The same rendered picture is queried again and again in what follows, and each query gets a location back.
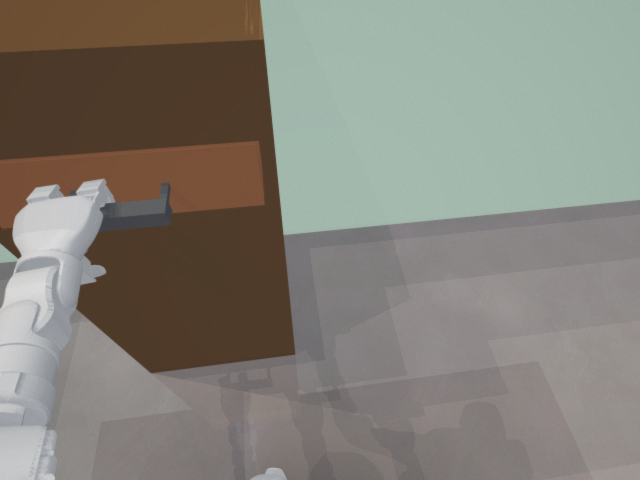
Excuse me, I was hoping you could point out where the left robot upper arm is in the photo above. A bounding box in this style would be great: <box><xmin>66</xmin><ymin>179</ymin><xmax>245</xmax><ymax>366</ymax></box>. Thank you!
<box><xmin>0</xmin><ymin>425</ymin><xmax>57</xmax><ymax>480</ymax></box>

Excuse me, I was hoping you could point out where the handle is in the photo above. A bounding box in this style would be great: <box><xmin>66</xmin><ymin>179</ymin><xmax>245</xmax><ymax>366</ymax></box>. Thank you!
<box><xmin>69</xmin><ymin>183</ymin><xmax>172</xmax><ymax>232</ymax></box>

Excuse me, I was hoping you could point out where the left robot shin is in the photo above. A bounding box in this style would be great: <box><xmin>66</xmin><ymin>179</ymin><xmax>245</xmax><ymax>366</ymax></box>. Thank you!
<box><xmin>265</xmin><ymin>468</ymin><xmax>286</xmax><ymax>478</ymax></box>

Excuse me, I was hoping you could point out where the cabinet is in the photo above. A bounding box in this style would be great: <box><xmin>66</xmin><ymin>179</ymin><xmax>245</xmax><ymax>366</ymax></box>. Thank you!
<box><xmin>0</xmin><ymin>0</ymin><xmax>295</xmax><ymax>373</ymax></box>

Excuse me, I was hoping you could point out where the drawer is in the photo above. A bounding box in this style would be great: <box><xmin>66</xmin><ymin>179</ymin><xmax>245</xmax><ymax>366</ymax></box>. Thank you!
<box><xmin>0</xmin><ymin>141</ymin><xmax>265</xmax><ymax>229</ymax></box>

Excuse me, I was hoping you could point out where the left robot forearm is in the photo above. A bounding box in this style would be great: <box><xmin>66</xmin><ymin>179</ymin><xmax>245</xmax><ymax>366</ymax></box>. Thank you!
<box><xmin>0</xmin><ymin>250</ymin><xmax>83</xmax><ymax>427</ymax></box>

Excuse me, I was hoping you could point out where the left robot hand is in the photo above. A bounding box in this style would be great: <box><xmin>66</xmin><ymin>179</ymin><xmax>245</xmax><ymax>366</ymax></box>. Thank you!
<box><xmin>12</xmin><ymin>179</ymin><xmax>116</xmax><ymax>285</ymax></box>

